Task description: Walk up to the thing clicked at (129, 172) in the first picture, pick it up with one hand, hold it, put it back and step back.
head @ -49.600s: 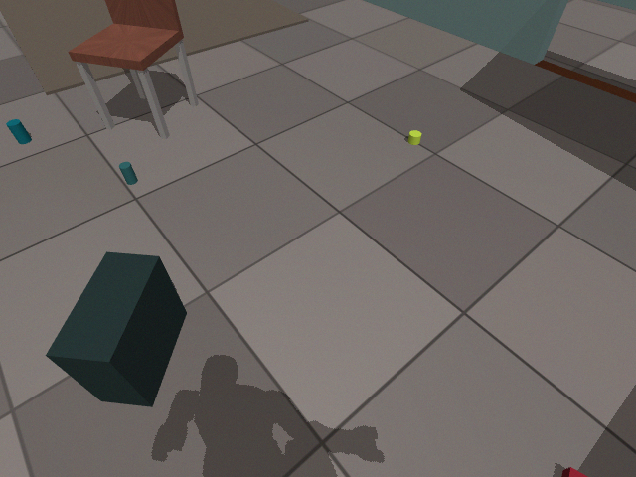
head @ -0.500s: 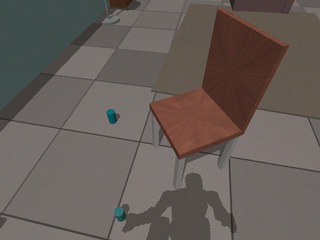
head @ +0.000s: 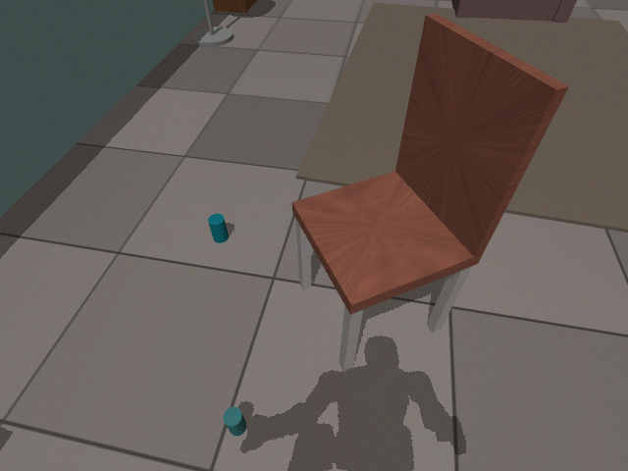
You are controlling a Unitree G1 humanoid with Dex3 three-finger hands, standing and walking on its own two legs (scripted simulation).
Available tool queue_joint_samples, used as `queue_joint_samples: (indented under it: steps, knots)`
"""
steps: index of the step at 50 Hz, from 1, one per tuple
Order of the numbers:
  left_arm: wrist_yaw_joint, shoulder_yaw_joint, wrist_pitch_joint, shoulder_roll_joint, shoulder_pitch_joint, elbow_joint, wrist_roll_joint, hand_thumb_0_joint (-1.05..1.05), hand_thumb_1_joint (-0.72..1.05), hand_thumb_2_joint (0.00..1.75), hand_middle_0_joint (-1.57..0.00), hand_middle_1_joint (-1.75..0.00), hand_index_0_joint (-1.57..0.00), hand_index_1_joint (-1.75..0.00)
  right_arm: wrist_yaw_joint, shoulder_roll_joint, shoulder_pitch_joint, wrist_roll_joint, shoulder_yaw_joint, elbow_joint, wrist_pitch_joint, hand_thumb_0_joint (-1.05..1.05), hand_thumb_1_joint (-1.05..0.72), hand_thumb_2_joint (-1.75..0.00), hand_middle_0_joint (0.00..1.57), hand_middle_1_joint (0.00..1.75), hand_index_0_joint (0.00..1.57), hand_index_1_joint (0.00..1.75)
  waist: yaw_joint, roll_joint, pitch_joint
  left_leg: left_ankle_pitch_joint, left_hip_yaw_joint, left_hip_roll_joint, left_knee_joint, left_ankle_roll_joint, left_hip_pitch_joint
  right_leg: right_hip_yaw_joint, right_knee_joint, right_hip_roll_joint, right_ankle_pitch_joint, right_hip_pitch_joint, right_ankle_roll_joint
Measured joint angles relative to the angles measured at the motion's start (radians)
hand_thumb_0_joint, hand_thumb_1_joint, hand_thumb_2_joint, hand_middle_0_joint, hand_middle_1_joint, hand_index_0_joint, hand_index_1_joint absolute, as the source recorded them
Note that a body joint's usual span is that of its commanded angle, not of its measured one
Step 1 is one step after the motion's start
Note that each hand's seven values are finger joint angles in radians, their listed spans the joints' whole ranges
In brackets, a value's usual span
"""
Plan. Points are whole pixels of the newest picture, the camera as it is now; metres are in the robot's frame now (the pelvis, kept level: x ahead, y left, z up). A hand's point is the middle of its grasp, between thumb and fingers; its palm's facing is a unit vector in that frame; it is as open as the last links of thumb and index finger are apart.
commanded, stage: stand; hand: left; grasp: from above
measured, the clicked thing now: (235, 421) +0.40 +0.25 -0.73
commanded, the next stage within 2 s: step back in 0.10 s
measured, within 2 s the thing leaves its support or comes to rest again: neither
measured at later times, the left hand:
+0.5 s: hand out of the picture +0.09 +0.30 -0.18, palm faces -0.02 -0.92 -0.39, open 7.4 cm
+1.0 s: hand out of the picture -0.07 +0.27 -0.15, palm faces -0.04 -0.91 -0.42, open 7.4 cm
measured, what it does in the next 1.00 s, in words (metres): walks backwards: right foot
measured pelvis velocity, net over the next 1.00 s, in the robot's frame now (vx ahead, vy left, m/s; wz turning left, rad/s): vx -0.18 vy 0.01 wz -0.04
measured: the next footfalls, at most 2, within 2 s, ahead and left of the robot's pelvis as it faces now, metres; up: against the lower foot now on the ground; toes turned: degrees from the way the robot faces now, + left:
right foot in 0.78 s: -0.11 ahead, -0.10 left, +0.00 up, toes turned -1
left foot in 1.16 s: -0.21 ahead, +0.14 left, +0.00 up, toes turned -2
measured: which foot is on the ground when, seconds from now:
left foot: down 0.00-0.80, up 0.82-1.00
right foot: down 0.00-0.40, up 0.42-0.76, down 0.78-1.00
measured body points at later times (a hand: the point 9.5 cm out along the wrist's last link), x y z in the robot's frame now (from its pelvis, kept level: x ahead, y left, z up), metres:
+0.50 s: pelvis -0.06 +0.03 -0.02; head +0.01 +0.06 +0.42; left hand +0.09 +0.35 -0.15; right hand +0.01 -0.29 -0.13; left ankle -0.03 +0.13 -0.75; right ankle -0.06 -0.12 -0.69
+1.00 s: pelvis -0.18 +0.01 -0.02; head -0.12 -0.02 +0.43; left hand -0.06 +0.32 -0.12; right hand -0.11 -0.31 -0.15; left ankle -0.19 +0.14 -0.67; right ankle -0.15 -0.10 -0.75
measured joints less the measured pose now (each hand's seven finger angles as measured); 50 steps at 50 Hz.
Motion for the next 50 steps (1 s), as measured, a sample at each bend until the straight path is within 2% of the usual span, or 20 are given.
queue_joint_samples:
  steps: [6,11,14,17,19,20,22,24,26,29,32,35,37,39,40,41,43,46,48,50]
  knots:
    - [-0.002,0.002,0.001,0.001,-0.002,-0.009,-0.002,0.0,0.9,0.9,-0.2,-0.3,-0.2,-0.3,0.005,-0.002,-0.008,0.002,-0.001,-0.007,0.005,0.0,-0.9,-0.9,0.21,0.3,0.21,0.3,-0.003,0.002,-0.002,-0.004,0.0,0.004,0.01,-0.002,-0.011,0.0,0.007,0.004,-0.002,-0.009,-0.003]
    - [0.002,0.03,0.014,0.019,-0.024,-0.076,-0.016,0.0,0.9,0.9,-0.2,-0.3,-0.2,-0.3,0.01,-0.027,-0.04,0.016,-0.016,-0.067,0.028,0.0,-0.9,-0.9,0.21,0.3,0.21,0.3,-0.007,0.013,0.058,-0.044,-0.008,0.013,0.153,0.011,-0.111,-0.005,0.101,0.014,-0.027,-0.085,-0.01]
    - [0.005,0.037,0.03,0.033,-0.041,-0.116,-0.01,0.0,0.9,0.9,-0.2,-0.3,-0.2,-0.3,0.011,-0.048,-0.045,0.016,-0.029,-0.101,0.042,0.0,-0.9,-0.9,0.21,0.3,0.21,0.3,-0.006,0.009,0.087,-0.053,-0.013,-0.002,0.265,0.036,-0.177,-0.003,0.167,0.004,-0.047,-0.129,-0.008]
    - [0.006,0.041,0.045,0.049,-0.047,-0.154,0.003,0.0,0.9,0.9,-0.2,-0.3,-0.2,-0.3,0.016,-0.064,-0.03,0.012,-0.044,-0.134,0.053,0.0,-0.9,-0.9,0.21,0.3,0.21,0.3,-0.005,-0.008,0.096,-0.164,-0.018,-0.037,0.382,0.061,-0.206,0.011,0.246,-0.018,-0.077,-0.179,0.003]
    - [0.006,0.04,0.053,0.061,-0.052,-0.177,0.005,0.0,0.9,0.9,-0.2,-0.3,-0.2,-0.3,0.019,-0.072,-0.008,0.01,-0.049,-0.153,0.048,0.0,-0.9,-0.9,0.21,0.3,0.21,0.3,-0.012,-0.015,0.09,-0.128,-0.014,-0.042,0.346,0.061,-0.182,0.014,0.304,-0.026,-0.1,-0.219,0.012]
    - [0.007,0.042,0.058,0.069,-0.063,-0.187,0.001,0.0,0.9,0.9,-0.2,-0.3,-0.2,-0.3,0.018,-0.07,-0.001,0.006,-0.053,-0.158,0.043,0.0,-0.9,-0.9,0.21,0.3,0.21,0.3,-0.012,-0.025,0.095,-0.164,-0.011,-0.048,0.337,0.056,-0.181,0.027,0.345,-0.028,-0.108,-0.247,-0.001]
    - [0.018,0.048,0.066,0.082,-0.088,-0.206,-0.003,0.0,0.9,0.9,-0.2,-0.3,-0.2,-0.3,0.018,-0.057,0.006,-0.002,-0.052,-0.167,0.037,0.0,-0.9,-0.9,0.21,0.3,0.21,0.3,-0.01,-0.041,0.125,-0.17,-0.005,-0.051,0.348,0.06,-0.191,0.106,0.494,0.019,-0.254,-0.304,-0.024]
    - [0.027,0.049,0.07,0.088,-0.099,-0.22,-0.005,0.0,0.9,0.9,-0.2,-0.3,-0.2,-0.3,0.014,-0.042,0.015,-0.006,-0.046,-0.179,0.036,0.0,-0.9,-0.9,0.21,0.3,0.21,0.3,-0.017,-0.044,0.141,-0.145,-0.011,-0.043,0.329,0.062,-0.194,0.159,0.656,0.083,-0.335,-0.352,-0.036]
    - [0.029,0.046,0.07,0.089,-0.096,-0.233,-0.009,0.0,0.9,0.9,-0.2,-0.3,-0.2,-0.3,0.006,-0.03,0.023,-0.01,-0.041,-0.191,0.039,0.0,-0.9,-0.9,0.21,0.3,0.21,0.3,-0.017,-0.047,0.144,-0.117,-0.006,-0.036,0.3,0.064,-0.196,0.177,0.775,0.116,-0.335,-0.386,-0.036]
    - [0.022,0.045,0.066,0.082,-0.07,-0.251,-0.007,0.0,0.9,0.9,-0.2,-0.3,-0.2,-0.3,-0.005,-0.023,0.025,-0.013,-0.039,-0.221,0.038,0.0,-0.9,-0.9,0.21,0.3,0.21,0.3,-0.019,-0.042,0.149,-0.09,0.006,-0.025,0.277,0.067,-0.2,0.169,0.837,0.121,-0.323,-0.387,-0.016]
    - [0.015,0.046,0.069,0.074,-0.039,-0.26,-0.004,0.0,0.9,0.9,-0.2,-0.3,-0.2,-0.3,-0.009,-0.019,0.022,-0.013,-0.038,-0.254,0.032,0.0,-0.9,-0.9,0.21,0.3,0.21,0.3,-0.022,-0.037,0.152,-0.072,0.02,-0.015,0.276,0.065,-0.215,0.156,0.78,0.103,-0.32,-0.347,0.003]
    - [0.009,0.049,0.069,0.066,-0.017,-0.264,-0.001,0.0,0.9,0.9,-0.2,-0.3,-0.2,-0.3,-0.007,-0.022,0.018,-0.015,-0.033,-0.282,0.03,0.0,-0.9,-0.9,0.21,0.3,0.21,0.3,-0.021,-0.031,0.152,-0.061,0.035,-0.005,0.293,0.058,-0.241,0.13,0.648,0.074,-0.307,-0.291,0.007]
    - [0.003,0.051,0.064,0.061,-0.003,-0.264,0.001,0.0,0.9,0.9,-0.2,-0.3,-0.2,-0.3,-0.004,-0.03,0.014,-0.014,-0.031,-0.292,0.035,0.0,-0.9,-0.9,0.21,0.3,0.21,0.3,-0.017,-0.024,0.146,-0.058,0.044,0.003,0.316,0.049,-0.265,0.102,0.527,0.055,-0.276,-0.243,-0.001]
    - [-0.002,0.054,0.054,0.055,0.013,-0.26,0.007,0.0,0.9,0.9,-0.2,-0.3,-0.2,-0.3,-0.001,-0.04,0.011,-0.009,-0.029,-0.295,0.043,0.0,-0.9,-0.9,0.21,0.3,0.21,0.3,-0.01,-0.013,0.132,-0.06,0.05,0.012,0.353,0.035,-0.297,0.077,0.37,0.043,-0.191,-0.183,-0.019]
    - [-0.002,0.057,0.049,0.041,0.017,-0.253,0.013,0.0,0.9,0.9,-0.2,-0.3,-0.2,-0.3,0.0,-0.052,0.005,-0.005,-0.031,-0.289,0.049,0.0,-0.9,-0.9,0.21,0.3,0.21,0.3,-0.014,0.018,0.137,-0.062,0.033,0.03,0.374,0.028,-0.309,0.06,0.35,0.061,-0.172,-0.173,-0.023]
    - [-0.005,0.056,0.047,0.029,0.026,-0.252,0.016,0.0,0.9,0.9,-0.2,-0.3,-0.2,-0.3,-0.002,-0.058,0.003,0.0,-0.035,-0.281,0.055,0.0,-0.9,-0.9,0.21,0.3,0.21,0.3,-0.021,0.039,0.135,-0.109,0.001,0.024,0.399,0.028,-0.322,0.045,0.351,0.07,-0.167,-0.174,-0.026]
    - [-0.013,0.05,0.046,0.023,0.051,-0.262,0.021,0.0,0.9,0.9,-0.2,-0.3,-0.2,-0.3,-0.008,-0.057,0.009,0.003,-0.04,-0.264,0.069,0.0,-0.9,-0.9,0.21,0.3,0.21,0.3,-0.006,0.027,0.119,-0.269,-0.059,-0.05,0.556,0.024,-0.36,0.057,0.362,0.051,-0.159,-0.193,-0.034]
    - [-0.007,0.048,0.05,0.008,0.067,-0.268,0.019,0.0,0.9,0.9,-0.2,-0.3,-0.2,-0.3,-0.011,-0.071,0.03,0.016,-0.043,-0.254,0.066,0.0,-0.9,-0.9,0.21,0.3,0.21,0.3,0.004,0.028,0.105,-0.291,-0.126,-0.135,0.768,0.018,-0.384,0.062,0.313,0.028,-0.111,-0.197,-0.03]
    - [-0.003,0.05,0.053,0.007,0.062,-0.28,0.02,0.01,0.9,0.9,-0.2,-0.3,-0.2,-0.3,-0.013,-0.08,0.051,0.018,-0.042,-0.254,0.057,0.0,-0.9,-0.9,0.21,0.3,0.21,0.3,0.004,0.031,0.1,-0.293,-0.138,-0.155,0.822,0.007,-0.37,0.053,0.287,0.018,-0.082,-0.208,-0.03]
    - [0.003,0.051,0.05,0.007,0.051,-0.302,0.021,0.01,0.9,0.9,-0.2,-0.3,-0.2,-0.3,-0.016,-0.088,0.072,0.019,-0.041,-0.249,0.057,0.0,-0.9,-0.9,0.21,0.3,0.21,0.3,0.005,0.035,0.1,-0.31,-0.134,-0.154,0.813,-0.001,-0.334,0.039,0.274,0.012,-0.06,-0.222,-0.029]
